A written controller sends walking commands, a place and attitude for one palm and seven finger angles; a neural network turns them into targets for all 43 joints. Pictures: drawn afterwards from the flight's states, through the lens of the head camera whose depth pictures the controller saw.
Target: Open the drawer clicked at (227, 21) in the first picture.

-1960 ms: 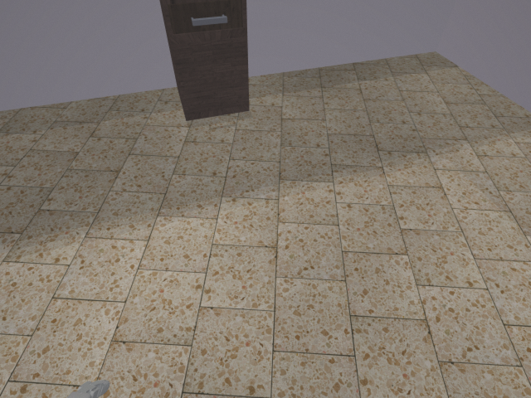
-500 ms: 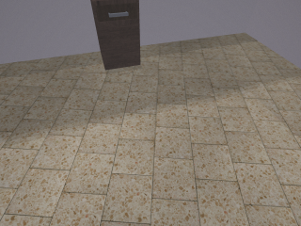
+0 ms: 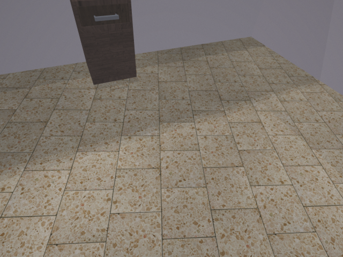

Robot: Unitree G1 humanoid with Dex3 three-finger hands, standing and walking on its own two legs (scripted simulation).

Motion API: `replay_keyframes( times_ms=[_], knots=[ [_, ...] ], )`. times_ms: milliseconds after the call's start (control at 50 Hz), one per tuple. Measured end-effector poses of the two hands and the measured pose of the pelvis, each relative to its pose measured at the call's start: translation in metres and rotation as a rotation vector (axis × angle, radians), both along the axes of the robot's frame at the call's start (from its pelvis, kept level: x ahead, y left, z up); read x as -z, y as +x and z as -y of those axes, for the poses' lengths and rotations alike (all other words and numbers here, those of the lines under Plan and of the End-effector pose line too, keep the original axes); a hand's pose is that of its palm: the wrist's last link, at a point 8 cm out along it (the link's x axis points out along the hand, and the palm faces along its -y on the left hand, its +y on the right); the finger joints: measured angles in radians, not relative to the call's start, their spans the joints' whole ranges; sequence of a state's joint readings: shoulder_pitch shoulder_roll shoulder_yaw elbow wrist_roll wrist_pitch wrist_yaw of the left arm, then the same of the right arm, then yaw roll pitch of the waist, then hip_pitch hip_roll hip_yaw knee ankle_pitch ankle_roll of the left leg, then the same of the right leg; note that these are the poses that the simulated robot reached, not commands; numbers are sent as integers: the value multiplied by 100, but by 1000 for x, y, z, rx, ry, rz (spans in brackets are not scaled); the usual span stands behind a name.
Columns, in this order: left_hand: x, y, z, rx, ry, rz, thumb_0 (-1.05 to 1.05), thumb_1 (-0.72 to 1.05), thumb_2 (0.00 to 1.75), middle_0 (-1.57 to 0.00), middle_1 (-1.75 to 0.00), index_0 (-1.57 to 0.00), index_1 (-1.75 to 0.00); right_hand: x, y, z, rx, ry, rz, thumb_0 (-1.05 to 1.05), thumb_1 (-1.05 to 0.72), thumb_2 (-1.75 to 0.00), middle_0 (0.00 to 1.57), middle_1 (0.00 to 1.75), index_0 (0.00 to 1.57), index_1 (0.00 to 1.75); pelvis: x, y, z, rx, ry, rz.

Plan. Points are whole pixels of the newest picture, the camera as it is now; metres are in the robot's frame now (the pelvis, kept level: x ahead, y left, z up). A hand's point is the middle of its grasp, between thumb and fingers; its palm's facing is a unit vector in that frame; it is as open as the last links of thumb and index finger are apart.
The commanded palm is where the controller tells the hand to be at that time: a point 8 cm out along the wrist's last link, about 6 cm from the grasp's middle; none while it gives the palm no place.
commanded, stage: walk to a spot facing it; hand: left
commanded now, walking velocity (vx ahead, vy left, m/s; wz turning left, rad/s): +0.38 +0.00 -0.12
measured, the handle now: (106, 16) +1.79 +0.57 -0.15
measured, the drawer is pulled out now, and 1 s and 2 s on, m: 0.00 0.00 0.00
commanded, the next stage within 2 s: none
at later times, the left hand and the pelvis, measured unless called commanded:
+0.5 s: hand (126, 231) +0.23 +0.13 -0.17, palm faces +0.02 -0.98 -0.18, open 7.2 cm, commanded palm none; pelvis +0.20 -0.05 +0.00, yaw -1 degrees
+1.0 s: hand (123, 159) +0.47 +0.19 -0.17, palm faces +0.01 -0.99 -0.15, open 7.4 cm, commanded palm none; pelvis +0.43 +0.01 +0.01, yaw -3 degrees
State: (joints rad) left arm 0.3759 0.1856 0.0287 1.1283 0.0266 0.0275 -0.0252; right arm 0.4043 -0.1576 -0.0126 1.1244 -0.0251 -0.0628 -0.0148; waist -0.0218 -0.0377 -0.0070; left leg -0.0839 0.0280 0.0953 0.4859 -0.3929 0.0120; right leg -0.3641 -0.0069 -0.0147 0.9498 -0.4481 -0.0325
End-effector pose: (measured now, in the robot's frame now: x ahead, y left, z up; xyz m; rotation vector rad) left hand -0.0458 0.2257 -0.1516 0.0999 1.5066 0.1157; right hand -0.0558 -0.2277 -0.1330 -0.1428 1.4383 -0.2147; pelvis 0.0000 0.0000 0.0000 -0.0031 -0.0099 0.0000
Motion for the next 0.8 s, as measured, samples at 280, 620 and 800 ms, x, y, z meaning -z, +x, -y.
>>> replay_keyframes(
  times_ms=[280, 620, 800],
  knots=[
    [-5, 260, 30, 111, 77, 370, 1, 92, 89, -20, -30, -20, -30, 8, 4, 6, 145, 105, -334, 1, -91, -90, 20, 30, 21, 30, 19, 113, 45, 19, -3, 6],
    [7, 271, 37, -55, -10, 101, 1, 92, 89, -20, -30, -20, -30, -13, 409, 29, -115, 1, 317, 1, -91, -90, 19, 30, 20, 30, 3, 264, 26, 1, -52, 6],
    [6, 341, 1, -37, -28, 6, 1, 91, 89, -20, -30, -20, -30, -17, 467, -6, -47, -37, 316, -1, -94, -90, 20, 30, 21, 30, -1, 344, -7, 32, -26, 13]
  ],
)
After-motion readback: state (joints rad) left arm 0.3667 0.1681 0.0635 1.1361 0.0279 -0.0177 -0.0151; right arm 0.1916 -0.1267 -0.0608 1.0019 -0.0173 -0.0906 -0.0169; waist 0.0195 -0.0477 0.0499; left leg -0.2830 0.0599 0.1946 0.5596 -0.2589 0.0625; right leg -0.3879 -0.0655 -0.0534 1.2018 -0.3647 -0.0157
